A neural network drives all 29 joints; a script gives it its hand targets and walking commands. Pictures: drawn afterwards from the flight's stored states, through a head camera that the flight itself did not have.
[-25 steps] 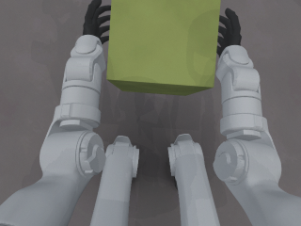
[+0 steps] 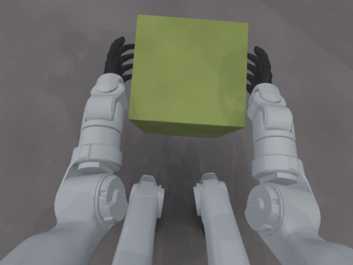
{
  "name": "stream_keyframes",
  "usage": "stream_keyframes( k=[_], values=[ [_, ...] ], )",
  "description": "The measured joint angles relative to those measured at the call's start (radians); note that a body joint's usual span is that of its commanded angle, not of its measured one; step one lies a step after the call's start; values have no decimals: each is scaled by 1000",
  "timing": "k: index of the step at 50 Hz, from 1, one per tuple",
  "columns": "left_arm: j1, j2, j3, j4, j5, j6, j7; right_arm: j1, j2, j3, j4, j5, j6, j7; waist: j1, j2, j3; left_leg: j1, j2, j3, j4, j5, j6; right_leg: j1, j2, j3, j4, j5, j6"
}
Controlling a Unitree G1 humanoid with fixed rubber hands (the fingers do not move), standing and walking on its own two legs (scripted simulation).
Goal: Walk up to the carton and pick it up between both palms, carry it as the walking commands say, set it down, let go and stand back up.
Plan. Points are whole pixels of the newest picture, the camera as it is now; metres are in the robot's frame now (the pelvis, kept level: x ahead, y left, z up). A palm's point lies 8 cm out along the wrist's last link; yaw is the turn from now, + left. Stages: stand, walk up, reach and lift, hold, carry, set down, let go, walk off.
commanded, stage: reach and lift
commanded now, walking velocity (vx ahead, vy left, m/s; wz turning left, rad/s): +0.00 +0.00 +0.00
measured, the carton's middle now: (185, 90) +0.50 -0.02 -0.14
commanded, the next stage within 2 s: none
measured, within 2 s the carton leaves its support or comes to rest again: neither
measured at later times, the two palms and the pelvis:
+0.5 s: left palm (102, 71) +0.48 +0.13 +0.01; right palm (277, 82) +0.46 -0.17 +0.01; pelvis +0.02 +0.00 +0.06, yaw +0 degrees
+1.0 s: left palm (83, 65) +0.46 +0.13 +0.08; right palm (302, 79) +0.44 -0.17 +0.08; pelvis +0.04 +0.00 +0.13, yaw +0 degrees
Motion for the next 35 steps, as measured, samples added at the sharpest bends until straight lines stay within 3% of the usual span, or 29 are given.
stream_keyframes(
  k=[35],
  values=[
    [248, -67, -37, -43, -1, -44, 1, 240, 55, 46, -29, 5, -46, 5, -2, 6, -54, 372, 7, -33, -295, 39, 16, 377, -3, 15, -300, 36, -12]
  ],
)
